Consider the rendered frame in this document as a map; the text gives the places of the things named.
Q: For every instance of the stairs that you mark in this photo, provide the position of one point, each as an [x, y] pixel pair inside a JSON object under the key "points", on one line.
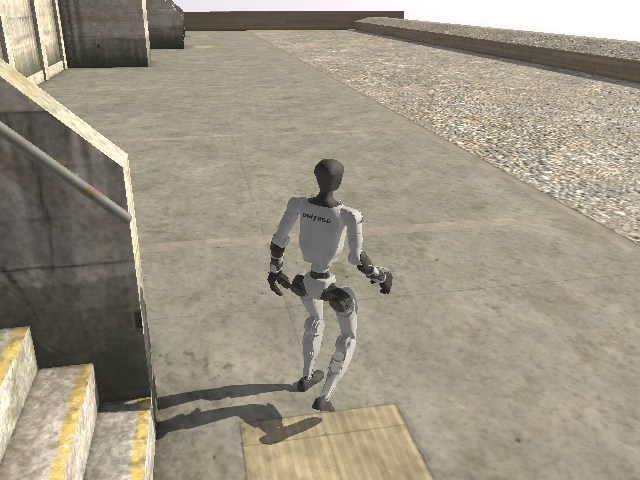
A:
{"points": [[53, 427]]}

